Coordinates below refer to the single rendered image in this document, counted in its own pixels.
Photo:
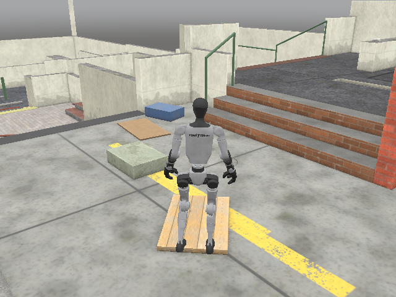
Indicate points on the left robot upper arm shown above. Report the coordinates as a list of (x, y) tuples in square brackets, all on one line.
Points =
[(179, 130)]

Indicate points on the robot right forearm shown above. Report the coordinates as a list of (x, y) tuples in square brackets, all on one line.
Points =
[(229, 164)]

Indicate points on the right robot upper arm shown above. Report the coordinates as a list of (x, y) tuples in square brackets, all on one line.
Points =
[(218, 131)]

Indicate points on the robot left foot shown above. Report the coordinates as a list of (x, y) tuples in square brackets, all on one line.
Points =
[(180, 247)]

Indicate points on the robot right thigh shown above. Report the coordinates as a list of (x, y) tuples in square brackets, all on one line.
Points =
[(212, 189)]

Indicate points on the robot right hand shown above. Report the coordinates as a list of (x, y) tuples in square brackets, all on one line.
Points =
[(229, 175)]

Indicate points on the robot left hand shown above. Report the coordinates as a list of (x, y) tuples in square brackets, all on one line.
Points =
[(166, 172)]

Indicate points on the robot left forearm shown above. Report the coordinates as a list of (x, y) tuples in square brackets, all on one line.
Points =
[(171, 161)]

